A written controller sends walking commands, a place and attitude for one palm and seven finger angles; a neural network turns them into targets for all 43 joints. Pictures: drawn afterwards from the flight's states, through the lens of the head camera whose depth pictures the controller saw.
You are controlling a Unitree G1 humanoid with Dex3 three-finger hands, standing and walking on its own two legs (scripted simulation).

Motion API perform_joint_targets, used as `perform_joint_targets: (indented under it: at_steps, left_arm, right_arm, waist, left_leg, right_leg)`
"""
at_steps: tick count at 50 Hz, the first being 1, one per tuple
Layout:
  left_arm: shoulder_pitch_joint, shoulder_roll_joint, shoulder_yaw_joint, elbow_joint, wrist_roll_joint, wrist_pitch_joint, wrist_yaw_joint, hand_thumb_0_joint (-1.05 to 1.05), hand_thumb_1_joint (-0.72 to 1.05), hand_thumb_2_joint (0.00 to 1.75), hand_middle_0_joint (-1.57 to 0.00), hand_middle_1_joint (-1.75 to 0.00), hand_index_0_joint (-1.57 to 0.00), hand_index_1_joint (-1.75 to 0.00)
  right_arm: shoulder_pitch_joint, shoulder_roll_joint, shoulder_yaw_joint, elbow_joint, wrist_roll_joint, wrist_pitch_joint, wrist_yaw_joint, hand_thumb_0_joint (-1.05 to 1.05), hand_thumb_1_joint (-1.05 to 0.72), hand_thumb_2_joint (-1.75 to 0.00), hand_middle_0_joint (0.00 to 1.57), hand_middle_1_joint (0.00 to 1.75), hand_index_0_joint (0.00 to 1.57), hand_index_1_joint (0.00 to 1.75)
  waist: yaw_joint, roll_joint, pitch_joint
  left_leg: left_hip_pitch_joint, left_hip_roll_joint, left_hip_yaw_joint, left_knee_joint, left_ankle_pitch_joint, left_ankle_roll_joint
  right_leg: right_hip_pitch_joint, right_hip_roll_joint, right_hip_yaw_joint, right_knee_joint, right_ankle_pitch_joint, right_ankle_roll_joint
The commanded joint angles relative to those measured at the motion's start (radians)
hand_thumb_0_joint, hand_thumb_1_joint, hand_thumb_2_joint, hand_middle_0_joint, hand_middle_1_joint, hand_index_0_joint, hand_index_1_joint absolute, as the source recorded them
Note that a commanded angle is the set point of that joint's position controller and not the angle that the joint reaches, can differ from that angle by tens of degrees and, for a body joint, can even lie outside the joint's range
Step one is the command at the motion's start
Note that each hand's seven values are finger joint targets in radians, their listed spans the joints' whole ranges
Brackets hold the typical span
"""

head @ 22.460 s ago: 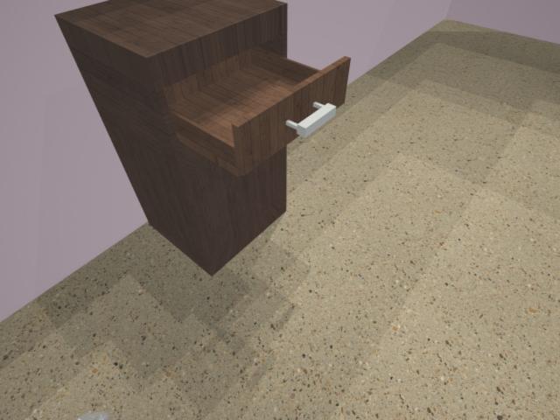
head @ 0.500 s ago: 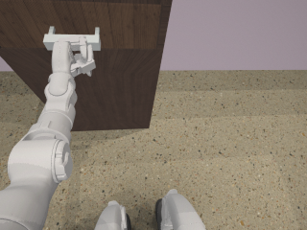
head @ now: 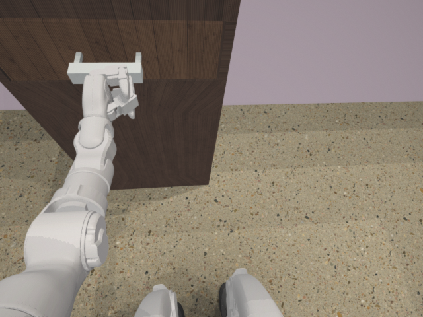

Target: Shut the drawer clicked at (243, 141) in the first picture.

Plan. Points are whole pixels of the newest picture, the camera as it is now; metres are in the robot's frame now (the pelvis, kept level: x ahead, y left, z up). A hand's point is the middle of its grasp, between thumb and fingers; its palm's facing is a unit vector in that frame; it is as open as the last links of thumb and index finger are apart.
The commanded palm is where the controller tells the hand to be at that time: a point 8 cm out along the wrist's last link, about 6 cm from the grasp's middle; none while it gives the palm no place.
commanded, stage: pull the fist back off the drawer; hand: left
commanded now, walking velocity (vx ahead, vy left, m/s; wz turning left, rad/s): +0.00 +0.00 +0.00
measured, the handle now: (108, 64) +0.59 +0.15 +0.07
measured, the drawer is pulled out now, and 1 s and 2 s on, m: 0.00 0.00 0.00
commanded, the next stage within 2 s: draw the hand back to the body in 0.20 s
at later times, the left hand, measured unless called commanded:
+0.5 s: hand (118, 111) +0.46 +0.12 +0.08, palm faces +0.00 -1.00 -0.04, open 3.2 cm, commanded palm +0.41 +0.18 +0.10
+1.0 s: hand (44, 177) +0.32 +0.18 +0.16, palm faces +0.18 -0.95 -0.26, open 3.2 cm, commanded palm +0.28 +0.22 +0.18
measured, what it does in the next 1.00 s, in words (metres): rises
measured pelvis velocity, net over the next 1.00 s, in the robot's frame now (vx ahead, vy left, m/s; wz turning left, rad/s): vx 0.04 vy -0.02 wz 0.02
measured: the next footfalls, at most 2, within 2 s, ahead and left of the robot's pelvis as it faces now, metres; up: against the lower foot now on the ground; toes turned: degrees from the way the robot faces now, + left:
none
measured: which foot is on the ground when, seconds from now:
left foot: down 0.00-1.00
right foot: down 0.00-1.00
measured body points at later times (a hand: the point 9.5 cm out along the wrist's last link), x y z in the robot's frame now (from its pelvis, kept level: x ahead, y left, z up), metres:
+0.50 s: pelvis +0.05 -0.01 +0.03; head +0.14 -0.02 +0.47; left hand +0.46 +0.17 +0.09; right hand +0.12 -0.27 -0.09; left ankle +0.00 +0.08 -0.67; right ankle +0.04 -0.12 -0.67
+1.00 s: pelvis +0.04 -0.02 +0.07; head +0.05 -0.04 +0.52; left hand +0.30 +0.23 +0.18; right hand +0.24 -0.23 -0.02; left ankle +0.00 +0.08 -0.67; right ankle +0.04 -0.12 -0.67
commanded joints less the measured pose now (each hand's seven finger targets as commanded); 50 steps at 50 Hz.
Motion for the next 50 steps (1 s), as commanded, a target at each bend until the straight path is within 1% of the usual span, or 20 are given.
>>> perform_joint_targets:
  at_steps: [1, 2, 5, 6, 8, 9, 15, 17, 19, 23, 26, 28, 30, 34, 40, 41, 44, 46, 49, 50]
  left_arm:
    - [-0.347, 0.168, 0.035, -0.289, -0.017, -0.061, 0.012, 0.0, 0.9, 0.9, -1.4, -1.6, -1.4, -1.6]
    - [-0.302, 0.156, 0.025, -0.315, -0.018, -0.06, 0.009, 0.0, 0.9, 0.9, -1.4, -1.6, -1.4, -1.6]
    - [-0.204, 0.095, -0.004, -0.348, -0.037, -0.04, 0.003, 0.0, 0.9, 0.9, -1.4, -1.6, -1.4, -1.6]
    - [-0.219, 0.102, -0.006, -0.371, -0.039, -0.039, 0.002, 0.0, 0.9, 0.9, -1.4, -1.6, -1.4, -1.6]
    - [-0.244, 0.109, -0.011, -0.439, -0.036, -0.047, 0.002, 0.0, 0.9, 0.9, -1.4, -1.6, -1.4, -1.6]
    - [-0.233, 0.074, -0.035, -0.448, -0.041, -0.047, 0.0, 0.0, 0.9, 0.9, -1.4, -1.6, -1.4, -1.6]
    - [-0.19, 0.025, -0.071, -0.468, -0.055, -0.041, -0.01, 0.0, 0.9, 0.9, -1.4, -1.6, -1.4, -1.6]
    - [-0.051, 0.097, -0.014, -0.555, -0.063, -0.028, -0.017, 0.0, 0.9, 0.9, -1.4, -1.6, -1.4, -1.6]
    - [0.084, 0.107, 0.002, -0.657, -0.081, -0.001, -0.029, 0.0, 0.9, 0.9, -1.4, -1.6, -1.4, -1.6]
    - [0.231, 0.09, -0.015, -0.751, -0.112, 0.064, -0.061, 0.0, 0.9, 0.9, -1.4, -1.6, -1.4, -1.6]
    - [0.284, 0.081, -0.029, -0.88, -0.141, 0.082, -0.088, 0.0, 0.9, 0.9, -1.4, -1.6, -1.4, -1.6]
    - [0.33, 0.058, -0.055, -0.944, -0.156, 0.092, -0.108, 0.0, 0.9, 0.9, -1.4, -1.6, -1.4, -1.6]
    - [0.409, 0.04, -0.073, -0.971, -0.173, 0.111, -0.129, 0.0, 0.9, 0.9, -1.4, -1.6, -1.4, -1.6]
    - [0.52, 0.045, -0.076, -1.076, -0.191, 0.154, -0.159, 0.0, 0.9, 0.9, -1.4, -1.6, -1.4, -1.6]
    - [0.636, 0.074, -0.038, -1.193, -0.216, 0.221, -0.177, 0.0, 0.9, 0.9, -1.4, -1.6, -1.4, -1.6]
    - [0.695, 0.16, -0.076, -1.297, -0.097, 0.241, -0.067, 0.0, 0.9, 0.9, -1.4, -1.6, -1.4, -1.6]
    - [0.776, 0.086, -0.125, -1.335, -0.056, 0.304, 0.047, 0.0, 0.9, 0.9, -1.4, -1.6, -1.4, -1.6]
    - [0.781, 0.099, -0.113, -1.38, -0.036, 0.323, 0.084, 0.0, 0.9, 0.9, -1.4, -1.6, -1.4, -1.6]
    - [0.842, 0.109, -0.095, -1.423, -0.023, 0.341, 0.111, 0.0, 0.9, 0.9, -1.4, -1.6, -1.4, -1.6]
    - [0.846, 0.103, -0.102, -1.461, -0.018, 0.342, 0.116, 0.0, 0.9, 0.9, -1.4, -1.6, -1.4, -1.6]
  right_arm:
    - [0.126, -0.167, -0.078, -0.083, 0.012, 0.001, -0.01, 0.0, -0.9, -0.9, 0.2, 0.3, 0.2, 0.3]
    - [0.123, -0.164, -0.077, -0.093, 0.013, 0.004, -0.008, 0.0, -0.9, -0.9, 0.2, 0.3, 0.2, 0.3]
    - [0.109, -0.153, -0.083, -0.099, 0.021, 0.014, -0.004, 0.0, -0.9, -0.9, 0.2, 0.3, 0.2, 0.3]
    - [0.107, -0.152, -0.084, -0.097, 0.024, 0.015, -0.007, 0.0, -0.9, -0.9, 0.2, 0.3, 0.2, 0.3]
    - [0.102, -0.148, -0.086, -0.095, 0.025, 0.013, -0.011, 0.0, -0.9, -0.9, 0.2, 0.3, 0.2, 0.3]
    - [0.096, -0.14, -0.087, -0.092, 0.028, 0.009, -0.011, 0.0, -0.9, -0.9, 0.2, 0.3, 0.2, 0.3]
    - [0.096, -0.137, -0.096, -0.064, 0.032, -0.007, -0.013, 0.0, -0.9, -0.9, 0.2, 0.3, 0.2, 0.3]
    - [0.089, -0.145, -0.099, -0.101, 0.036, -0.007, -0.012, 0.0, -0.9, -0.9, 0.2, 0.3, 0.2, 0.3]
    - [0.069, -0.129, -0.097, -0.136, 0.047, -0.008, -0.011, 0.0, -0.9, -0.9, 0.2, 0.3, 0.2, 0.3]
    - [0.018, -0.12, -0.085, -0.169, 0.069, -0.014, -0.022, 0.0, -0.9, -0.9, 0.2, 0.3, 0.2, 0.3]
    - [-0.026, -0.117, -0.085, -0.181, 0.08, -0.031, -0.035, 0.0, -0.9, -0.9, 0.2, 0.3, 0.2, 0.3]
    - [-0.049, -0.108, -0.077, -0.184, 0.083, -0.05, -0.041, 0.0, -0.9, -0.9, 0.2, 0.3, 0.2, 0.3]
    - [-0.072, -0.112, -0.077, -0.181, 0.088, -0.067, -0.047, 0.0, -0.9, -0.9, 0.2, 0.3, 0.2, 0.3]
    - [-0.126, -0.111, -0.069, -0.197, 0.093, -0.1, -0.059, 0.0, -0.9, -0.9, 0.2, 0.3, 0.2, 0.3]
    - [-0.208, -0.108, -0.051, -0.218, 0.097, -0.146, -0.074, 0.0, -0.9, -0.9, 0.2, 0.3, 0.2, 0.3]
    - [-0.247, -0.097, -0.062, -0.205, 0.088, -0.12, -0.092, 0.0, -0.9, -0.9, 0.2, 0.3, 0.2, 0.3]
    - [-0.284, -0.081, -0.04, -0.207, 0.08, -0.1, -0.112, 0.0, -0.9, -0.9, 0.2, 0.3, 0.2, 0.3]
    - [-0.298, -0.076, -0.033, -0.199, 0.074, -0.095, -0.121, 0.0, -0.9, -0.9, 0.2, 0.3, 0.2, 0.3]
    - [-0.311, -0.071, -0.028, -0.192, 0.065, -0.092, -0.128, 0.0, -0.9, -0.9, 0.2, 0.3, 0.2, 0.3]
    - [-0.316, -0.069, -0.026, -0.193, 0.063, -0.095, -0.127, 0.0, -0.9, -0.9, 0.2, 0.3, 0.2, 0.3]
  waist:
    - [0.024, 0.023, -0.494]
    - [0.037, 0.057, -0.504]
    - [0.036, -0.017, -0.459]
    - [0.032, -0.029, -0.446]
    - [0.035, 0.035, -0.473]
    - [0.034, 0.041, -0.466]
    - [0.027, 0.008, -0.468]
    - [0.087, 0.04, -0.543]
    - [0.123, 0.018, -0.583]
    - [0.123, -0.073, -0.45]
    - [0.127, -0.042, -0.414]
    - [0.128, 0.028, -0.391]
    - [0.125, -0.02, -0.334]
    - [0.144, 0.009, -0.299]
    - [0.169, -0.038, -0.218]
    - [0.204, -0.037, -0.197]
    - [0.189, -0.043, -0.088]
    - [0.192, -0.001, -0.067]
    - [0.2, -0.028, -0.057]
    - [0.2, -0.002, -0.057]
  left_leg:
    - [0.312, -0.012, -0.108, -0.164, 0.335, -0.04]
    - [0.346, -0.01, -0.11, -0.166, 0.389, -0.046]
    - [0.323, -0.007, -0.091, -0.169, 0.418, -0.042]
    - [0.31, -0.007, -0.087, -0.172, 0.414, -0.038]
    - [0.351, -0.007, -0.086, -0.168, 0.456, -0.042]
    - [0.367, -0.007, -0.084, -0.165, 0.473, -0.044]
    - [0.406, 0.002, -0.094, -0.153, 0.573, -0.049]
    - [0.44, -0.007, -0.079, -0.176, 0.625, -0.047]
    - [0.438, -0.011, -0.063, -0.204, 0.679, -0.041]
    - [0.373, -0.019, -0.031, -0.272, 0.579, -0.025]
    - [0.424, -0.022, -0.022, -0.304, 0.535, -0.026]
    - [0.485, -0.021, -0.029, -0.323, 0.559, -0.028]
    - [0.507, -0.015, -0.036, -0.341, 0.55, -0.029]
    - [0.558, -0.016, -0.048, -0.382, 0.549, -0.033]
    - [0.587, -0.022, -0.056, -0.439, 0.462, -0.034]
    - [0.644, -0.015, -0.041, -0.484, 0.446, -0.024]
    - [0.691, -0.008, -0.051, -0.555, 0.396, -0.024]
    - [0.739, -0.007, -0.052, -0.587, 0.398, -0.025]
    - [0.792, -0.007, -0.052, -0.628, 0.421, -0.023]
    - [0.812, -0.006, -0.055, -0.642, 0.434, -0.025]
  right_leg:
    - [0.304, 0.056, 0.047, -0.092, 0.213, -0.017]
    - [0.302, 0.057, 0.044, -0.084, 0.246, -0.021]
    - [0.344, 0.058, 0.047, -0.102, 0.296, -0.014]
    - [0.361, 0.056, 0.051, -0.105, 0.309, -0.013]
    - [0.36, 0.054, 0.055, -0.098, 0.337, -0.013]
    - [0.355, 0.053, 0.055, -0.1, 0.348, -0.013]
    - [0.354, 0.05, 0.049, -0.096, 0.401, -0.008]
    - [0.456, 0.049, 0.058, -0.102, 0.463, -0.015]
    - [0.582, 0.043, 0.071, -0.123, 0.568, -0.016]
    - [0.696, 0.039, 0.074, -0.177, 0.624, -0.011]
    - [0.721, 0.036, 0.074, -0.218, 0.601, -0.006]
    - [0.712, 0.035, 0.068, -0.238, 0.582, -0.009]
    - [0.699, 0.034, 0.057, -0.262, 0.563, -0.006]
    - [0.717, 0.026, 0.047, -0.292, 0.534, -0.009]
    - [0.756, 0.018, 0.042, -0.343, 0.468, -0.011]
    - [0.79, -0.011, 0.082, -0.406, 0.406, -0.015]
    - [0.793, -0.007, 0.073, -0.473, 0.336, -0.015]
    - [0.808, -0.004, 0.07, -0.502, 0.322, -0.018]
    - [0.857, 0.0, 0.067, -0.539, 0.334, -0.017]
    - [0.867, -0.001, 0.064, -0.547, 0.335, -0.019]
